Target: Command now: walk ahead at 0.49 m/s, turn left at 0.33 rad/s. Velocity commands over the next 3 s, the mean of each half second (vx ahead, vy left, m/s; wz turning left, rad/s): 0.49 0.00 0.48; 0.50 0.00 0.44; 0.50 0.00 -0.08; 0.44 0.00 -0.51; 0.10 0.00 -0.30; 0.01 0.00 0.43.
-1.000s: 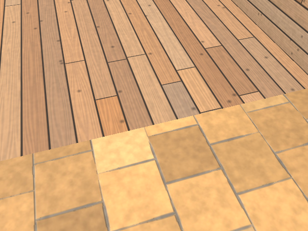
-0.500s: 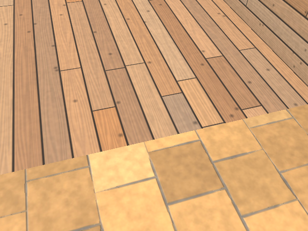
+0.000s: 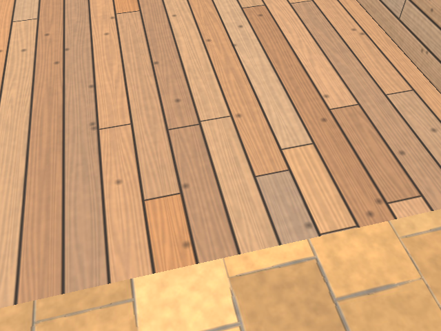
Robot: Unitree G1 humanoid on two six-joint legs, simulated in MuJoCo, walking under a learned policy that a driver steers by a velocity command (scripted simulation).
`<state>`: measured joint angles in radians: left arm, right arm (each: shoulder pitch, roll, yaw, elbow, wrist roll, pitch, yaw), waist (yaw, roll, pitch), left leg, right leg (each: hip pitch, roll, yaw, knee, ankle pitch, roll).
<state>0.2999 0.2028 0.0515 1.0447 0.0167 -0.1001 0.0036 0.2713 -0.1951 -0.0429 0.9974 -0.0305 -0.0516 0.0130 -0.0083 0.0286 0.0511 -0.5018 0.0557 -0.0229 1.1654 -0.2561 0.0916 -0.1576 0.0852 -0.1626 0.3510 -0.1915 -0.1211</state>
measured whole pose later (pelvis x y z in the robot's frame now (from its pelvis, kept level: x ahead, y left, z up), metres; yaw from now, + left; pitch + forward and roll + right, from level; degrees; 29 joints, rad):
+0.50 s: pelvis +0.28 +0.06 -0.01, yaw +16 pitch +0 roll +1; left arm 0.23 0.21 0.04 0.89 0.03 -0.09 0.00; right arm 0.25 -0.25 -0.08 0.95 -0.01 -0.03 0.01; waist 0.00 -0.01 0.06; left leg -0.23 -0.15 0.06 0.43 -0.20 0.16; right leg -0.46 -0.08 0.00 1.23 -0.32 -0.01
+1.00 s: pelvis +0.57 +0.10 -0.01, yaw +29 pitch +1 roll +0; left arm 0.18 0.25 0.04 0.81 0.03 -0.07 -0.01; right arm 0.35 -0.27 -0.06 0.90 -0.02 -0.06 0.01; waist -0.03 0.03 0.05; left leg -0.30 -0.08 -0.08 1.15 -0.36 0.08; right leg -0.34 0.04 -0.06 0.49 -0.17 -0.06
